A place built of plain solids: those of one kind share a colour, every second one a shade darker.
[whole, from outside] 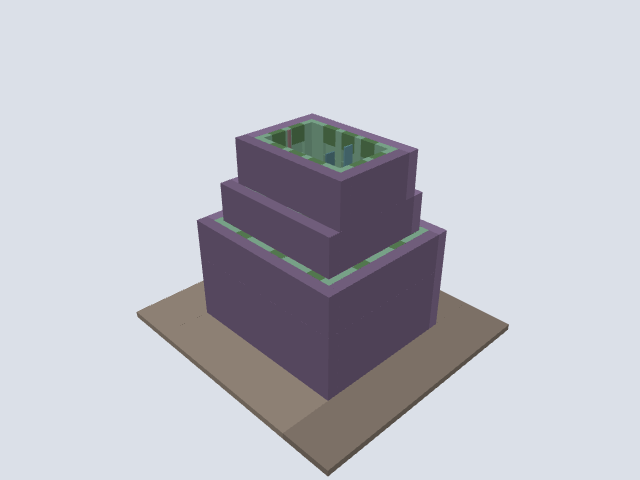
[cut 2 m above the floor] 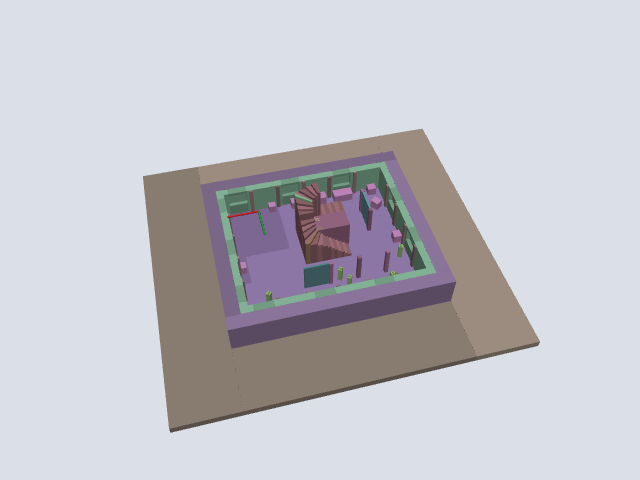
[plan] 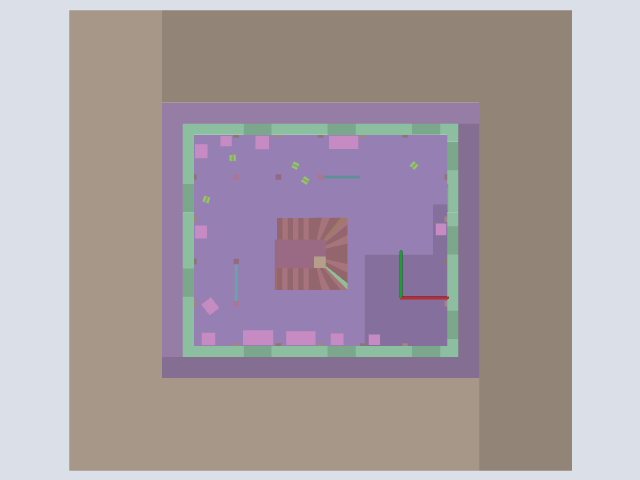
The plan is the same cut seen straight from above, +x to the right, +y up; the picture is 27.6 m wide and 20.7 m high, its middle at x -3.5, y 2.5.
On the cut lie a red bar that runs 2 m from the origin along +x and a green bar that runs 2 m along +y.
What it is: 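A castle tower; a broad house of two floors, an attic in its roof, a lookout on its ridge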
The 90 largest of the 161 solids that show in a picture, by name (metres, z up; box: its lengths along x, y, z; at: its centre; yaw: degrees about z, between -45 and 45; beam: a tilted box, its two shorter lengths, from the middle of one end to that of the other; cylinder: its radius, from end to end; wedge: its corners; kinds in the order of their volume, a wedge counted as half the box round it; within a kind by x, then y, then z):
{
 "wall_fill_storey_1": {"box": [0.9, 10.06, 5.71], "at": [-9.87, 2.48, 2.36]},
 "wall_fill_storey_2": {"box": [0.9, 10.06, 3.11], "at": [-9.87, 2.48, 6.77]},
 "wall_fill_storey_3": {"box": [0.9, 5.46, 3.4], "at": [-7.57, 2.48, 13.02]},
 "wall_fill_storey_4": {"box": [13.68, 0.9, 5.71], "at": [-3.48, -3.0, 2.36]},
 "wall_fill_storey_5": {"box": [13.68, 0.9, 3.11], "at": [-3.48, -3.0, 6.77]},
 "wall_fill_storey_6": {"box": [10.9, 0.9, 3.0], "at": [-3.48, -1.61, 9.82]},
 "wall_fill_storey_7": {"box": [10.9, 0.9, 3.0], "at": [-3.48, 6.57, 9.82]},
 "wall_fill_storey_8": {"box": [13.68, 0.9, 5.71], "at": [-3.48, 7.96, 2.36]},
 "wall_fill_storey_9": {"box": [13.68, 0.9, 3.11], "at": [-3.48, 7.96, 6.77]},
 "wall_fill_storey_10": {"box": [9.99, 0.9, 3.4], "at": [-3.02, -0.7, 13.02]},
 "wall_fill_storey_11": {"box": [9.99, 0.9, 3.4], "at": [-3.02, 5.66, 13.02]},
 "wall_fill_storey_12": {"box": [0.9, 7.28, 3.0], "at": [1.52, 2.48, 9.82]},
 "wall_fill_storey_13": {"box": [0.9, 5.46, 3.4], "at": [1.52, 2.48, 13.02]},
 "wall_fill_storey_14": {"box": [0.9, 10.06, 5.71], "at": [2.92, 2.48, 2.36]},
 "wall_fill_storey_15": {"box": [0.9, 10.06, 3.11], "at": [2.92, 2.48, 6.77]},
 "ground_garden_1": {"box": [4.0, 19.86, 0.5], "at": [-12.31, 2.48, -0.27]},
 "ground_garden_2": {"box": [13.68, 4.0, 0.5], "at": [-3.48, -5.45, -0.27]},
 "ground_garden_3": {"box": [13.68, 4.0, 0.5], "at": [-3.48, 10.41, -0.27]},
 "ground_garden_4": {"box": [4.0, 19.86, 0.5], "at": [5.37, 2.48, -0.27]},
 "wall_storey_1": {"box": [0.48, 2.6, 5.36], "at": [-9.18, -1.25, 2.53]},
 "wall_storey_2": {"box": [0.48, 1.22, 1.86], "at": [-9.18, 0.66, 2.73]},
 "wall_storey_3": {"box": [0.48, 2.42, 5.36], "at": [-9.18, 2.48, 2.53]},
 "wall_storey_4": {"box": [0.48, 1.22, 1.86], "at": [-9.18, 4.3, 2.73]},
 "wall_storey_5": {"box": [0.48, 2.6, 5.36], "at": [-9.18, 6.21, 2.53]},
 "wall_storey_6": {"box": [2.6, 0.48, 5.36], "at": [-8.12, -2.31, 2.53]},
 "wall_storey_7": {"box": [2.6, 0.48, 3.11], "at": [-8.12, -2.31, 6.77]},
 "wall_storey_8": {"box": [2.6, 0.48, 5.36], "at": [-8.12, 7.27, 2.53]},
 "wall_storey_9": {"box": [0.48, 1.21, 3.4], "at": [-6.88, 0.36, 13.02]},
 "wall_storey_10": {"box": [0.48, 0.6, 3.4], "at": [-6.88, 2.48, 13.02]},
 "wall_storey_11": {"box": [0.48, 1.21, 3.4], "at": [-6.88, 4.61, 13.02]},
 "wall_storey_12": {"box": [1.67, 0.48, 3.4], "at": [-6.28, -0.01, 13.02]},
 "wall_storey_13": {"box": [1.67, 0.48, 3.4], "at": [-6.28, 4.97, 13.02]},
 "wall_storey_14": {"box": [1.22, 0.48, 1.86], "at": [-6.21, -2.31, 2.73]},
 "wall_storey_15": {"box": [1.22, 0.48, 1.86], "at": [-6.21, 7.27, 2.73]},
 "wall_storey_16": {"box": [2.42, 0.48, 5.36], "at": [-4.38, -2.31, 2.53]},
 "wall_storey_17": {"box": [2.42, 0.48, 3.11], "at": [-4.38, -2.31, 6.77]},
 "wall_storey_18": {"box": [2.42, 0.48, 5.36], "at": [-4.38, 7.27, 2.53]},
 "wall_storey_19": {"box": [0.6, 0.48, 3.4], "at": [-3.93, 4.97, 13.02]},
 "wall_storey_20": {"box": [1.22, 0.48, 1.86], "at": [-2.56, -2.31, 2.73]},
 "wall_storey_21": {"box": [1.22, 0.48, 1.86], "at": [-2.56, 7.27, 2.73]},
 "wall_storey_22": {"box": [0.6, 0.48, 3.4], "at": [-2.11, 4.97, 13.02]},
 "wall_storey_23": {"box": [2.42, 0.48, 5.36], "at": [-0.74, -2.31, 2.53]},
 "wall_storey_24": {"box": [2.42, 0.48, 3.11], "at": [-0.74, -2.31, 6.77]},
 "wall_storey_25": {"box": [2.42, 0.48, 5.36], "at": [-0.74, 7.27, 2.53]},
 "wall_storey_26": {"box": [1.67, 0.48, 3.4], "at": [0.24, -0.01, 13.02]},
 "wall_storey_27": {"box": [1.67, 0.48, 3.4], "at": [0.24, 4.97, 13.02]},
 "wall_storey_28": {"box": [0.48, 1.21, 3.4], "at": [0.83, 4.61, 13.02]},
 "wall_storey_29": {"box": [1.22, 0.48, 1.86], "at": [1.07, -2.31, 2.73]},
 "wall_storey_30": {"box": [1.22, 0.48, 1.86], "at": [1.07, 7.27, 2.73]},
 "wall_storey_31": {"box": [0.78, 0.48, 5.36], "at": [2.08, -2.31, 2.53]},
 "wall_storey_32": {"box": [0.78, 0.48, 3.11], "at": [2.08, -2.31, 6.77]},
 "wall_storey_33": {"box": [0.78, 0.48, 5.36], "at": [2.08, 7.27, 2.53]},
 "wall_storey_34": {"box": [0.48, 0.78, 5.36], "at": [2.23, -2.16, 2.53]},
 "wall_storey_35": {"box": [0.48, 2.6, 3.11], "at": [2.23, -1.25, 6.77]},
 "wall_storey_36": {"box": [0.48, 1.22, 1.86], "at": [2.23, -1.16, 2.73]},
 "wall_storey_37": {"box": [0.48, 2.42, 5.36], "at": [2.23, 0.66, 2.53]},
 "wall_storey_38": {"box": [0.48, 1.22, 1.86], "at": [2.23, 2.48, 2.73]},
 "wall_storey_39": {"box": [0.48, 2.42, 3.11], "at": [2.23, 2.48, 6.77]},
 "wall_storey_40": {"box": [0.48, 0.61, 5.36], "at": [2.23, 3.4, 2.53]},
 "wall_storey_41": {"box": [0.48, 0.61, 5.36], "at": [2.23, 5.21, 2.53]},
 "wall_storey_42": {"box": [0.48, 1.22, 1.86], "at": [2.23, 6.12, 2.73]},
 "wall_storey_43": {"box": [0.48, 2.6, 3.11], "at": [2.23, 6.21, 6.77]},
 "wall_storey_44": {"box": [0.48, 0.78, 5.36], "at": [2.23, 7.12, 2.53]},
 "wall_storey_45": {"box": [0.44, 1.2, 2.1], "at": [2.25, 4.3, 1.05]},
 "floor_storey_1": {"box": [7.37, 9.1, 0.55], "at": [-5.25, 2.48, -0.28]},
 "floor_storey_2": {"box": [2.95, 2.18, 0.55], "at": [-0.1, 2.95, -0.28]},
 "floor_storey_3": {"box": [3.56, 3.93, 0.55], "at": [0.21, -0.1, -0.28]},
 "floor_storey_4": {"box": [3.56, 3.0, 0.55], "at": [0.21, 5.53, -0.28]},
 "step_1": {"box": [0.29, 0.94, 5.44], "at": [-5.27, 0.82, 2.67]},
 "step_2": {"box": [0.29, 0.94, 5.25], "at": [-5.04, 0.82, 2.57]},
 "step_3": {"box": [0.29, 0.94, 5.06], "at": [-4.81, 0.82, 2.48]},
 "step_4": {"box": [0.29, 0.94, 4.88], "at": [-4.58, 0.82, 2.39]},
 "step_5": {"box": [0.29, 0.94, 4.69], "at": [-4.36, 0.82, 2.3]},
 "step_6": {"box": [0.29, 0.94, 4.51], "at": [-4.13, 0.82, 2.2]},
 "step_7": {"box": [0.29, 0.94, 4.32], "at": [-3.9, 0.82, 2.11]},
 "step_8": {"wedge": [[-3.7, 1.29, -0.05], [-3.7, 1.29, 3.9], [-3.52, 1.29, -0.05], [-3.52, 1.29, 3.9], [-3.49, 0.35, -0.05], [-3.49, 0.35, 3.9], [-3.06, 0.35, -0.05], [-3.06, 0.35, 3.9]]},
 "step_9": {"wedge": [[-3.58, 1.29, -0.05], [-3.58, 1.29, 3.71], [-3.36, 1.29, -0.05], [-3.36, 1.29, 3.71], [-3.13, 0.35, -0.05], [-3.13, 0.35, 3.71], [-2.61, 0.35, -0.05], [-2.61, 0.35, 3.71]]},
 "step_10": {"wedge": [[-3.52, 2.51, -0.05], [-3.52, 2.51, 1.86], [-3.28, 2.51, -0.05], [-3.28, 2.51, 1.86], [-3.06, 3.46, -0.05], [-3.06, 3.46, 1.86], [-2.53, 3.46, -0.05], [-2.53, 3.46, 1.86]]},
 "step_11": {"wedge": [[-3.43, 1.29, -0.05], [-3.43, 1.29, 3.53], [-3.25, 1.29, -0.05], [-3.25, 1.29, 3.53], [-2.68, 0.35, -0.05], [-2.68, 0.35, 3.53], [-2.31, 0.35, -0.05], [-2.31, 0.35, 3.53]]},
 "step_12": {"wedge": [[-3.26, 1.31, -0.05], [-3.26, 1.31, 3.34], [-3.26, 1.55, -0.05], [-3.26, 1.55, 3.34], [-2.31, 0.56, -0.05], [-2.31, 0.56, 3.34], [-2.31, 1.09, -0.05], [-2.31, 1.09, 3.34]]},
 "step_13": {"wedge": [[-3.26, 1.48, -0.05], [-3.26, 1.48, 3.16], [-3.26, 1.67, -0.05], [-3.26, 1.67, 3.16], [-2.31, 1.03, -0.05], [-2.31, 1.03, 3.16], [-2.31, 1.46, -0.05], [-2.31, 1.46, 3.16]]},
 "step_14": {"wedge": [[-3.26, 2.19, -0.05], [-3.26, 2.19, 2.23], [-3.26, 2.41, -0.05], [-3.26, 2.41, 2.23], [-2.31, 2.64, -0.05], [-2.31, 2.64, 2.23], [-2.31, 3.16, -0.05], [-2.31, 3.16, 2.23]]},
 "step_15": {"wedge": [[-3.26, 2.34, -0.05], [-3.26, 2.34, 2.04], [-3.26, 2.52, -0.05], [-3.26, 2.52, 2.04], [-2.31, 3.09, -0.05], [-2.31, 3.09, 2.04], [-2.31, 3.46, -0.05], [-2.31, 3.46, 2.04]]},
 "step_16": {"box": [0.94, 0.29, 2.84], "at": [-2.79, 1.87, 1.37]},
 "store_1": {"box": [2.2, 1.23, 5.21], "at": [-4.35, 1.9, 2.61]},
 "screen_storey_1": {"box": [0.12, 1.58, 5.21], "at": [-7.12, 0.66, 2.61]},
 "screen_storey_2": {"box": [1.58, 0.12, 5.21], "at": [-2.56, 5.21, 2.61]},
 "step_w2t04a_1": {"wedge": [[-3.26, 1.29, -0.05], [-3.26, 1.29, 3.53], [-3.26, 1.39, -0.05], [-3.26, 1.39, 3.53], [-2.31, 0.35, -0.05], [-2.31, 0.35, 3.53], [-2.31, 0.64, -0.05], [-2.31, 0.64, 3.53]]},
 "wall_1": {"box": [0.5, 0.5, 6.57], "at": [-3.5, 1.54, 3.24]},
 "step_w1t04a_1": {"wedge": [[-3.36, 2.51, -0.05], [-3.36, 2.51, 2.04], [-3.26, 2.51, -0.05], [-3.26, 2.51, 2.04], [-2.61, 3.46, -0.05], [-2.61, 3.46, 2.04], [-2.31, 3.46, -0.05], [-2.31, 3.46, 2.04]]}
}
